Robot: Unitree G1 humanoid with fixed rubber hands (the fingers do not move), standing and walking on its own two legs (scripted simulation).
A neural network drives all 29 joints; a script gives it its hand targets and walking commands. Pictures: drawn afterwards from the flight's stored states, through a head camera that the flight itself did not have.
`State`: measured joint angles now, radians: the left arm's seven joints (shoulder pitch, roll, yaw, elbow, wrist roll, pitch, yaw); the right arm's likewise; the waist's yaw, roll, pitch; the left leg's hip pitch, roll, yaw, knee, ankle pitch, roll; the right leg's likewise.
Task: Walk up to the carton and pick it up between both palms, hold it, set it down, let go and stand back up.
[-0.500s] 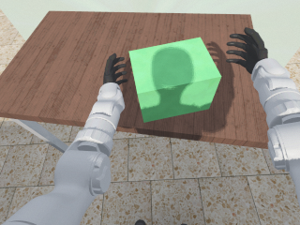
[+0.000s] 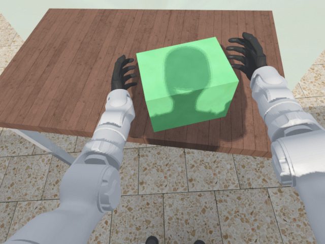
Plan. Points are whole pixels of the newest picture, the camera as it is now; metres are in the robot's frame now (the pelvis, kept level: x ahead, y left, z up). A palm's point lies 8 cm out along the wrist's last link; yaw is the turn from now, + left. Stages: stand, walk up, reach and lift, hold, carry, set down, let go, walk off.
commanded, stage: reach and lift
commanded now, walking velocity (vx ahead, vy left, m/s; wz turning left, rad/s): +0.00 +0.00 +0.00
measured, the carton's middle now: (183, 86) +0.52 +0.03 +0.01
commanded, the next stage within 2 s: none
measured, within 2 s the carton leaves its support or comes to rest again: neither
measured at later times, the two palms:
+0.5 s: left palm (118, 92) +0.44 +0.18 +0.08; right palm (251, 68) +0.51 -0.12 +0.11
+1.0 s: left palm (104, 103) +0.40 +0.21 +0.08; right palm (238, 76) +0.48 -0.09 +0.11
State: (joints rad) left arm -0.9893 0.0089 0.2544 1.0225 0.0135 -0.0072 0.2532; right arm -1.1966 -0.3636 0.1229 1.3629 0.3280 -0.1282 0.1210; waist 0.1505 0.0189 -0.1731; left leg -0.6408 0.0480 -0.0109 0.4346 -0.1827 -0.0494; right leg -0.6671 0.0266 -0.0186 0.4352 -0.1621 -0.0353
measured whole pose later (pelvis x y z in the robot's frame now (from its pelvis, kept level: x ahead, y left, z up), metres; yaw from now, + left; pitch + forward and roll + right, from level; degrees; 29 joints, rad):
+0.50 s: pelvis +0.00 -0.01 +0.00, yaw +0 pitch +22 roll +1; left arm -0.98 -0.06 0.55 1.01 0.27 -0.04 0.21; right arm -1.19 -0.25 -0.29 1.36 -0.09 -0.17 0.09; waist 0.15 0.02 -0.17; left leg -0.60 0.05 0.00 0.38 -0.16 -0.05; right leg -0.64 0.03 -0.02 0.43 -0.16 -0.04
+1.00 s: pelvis -0.01 -0.01 +0.01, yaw +0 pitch +17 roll +1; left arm -0.92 -0.07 0.63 0.95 0.32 0.01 0.20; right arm -1.12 -0.14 -0.55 1.32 -0.32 -0.16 0.12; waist 0.15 -0.03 -0.13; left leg -0.50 0.05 0.01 0.35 -0.14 -0.05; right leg -0.56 0.03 -0.02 0.41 -0.15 -0.05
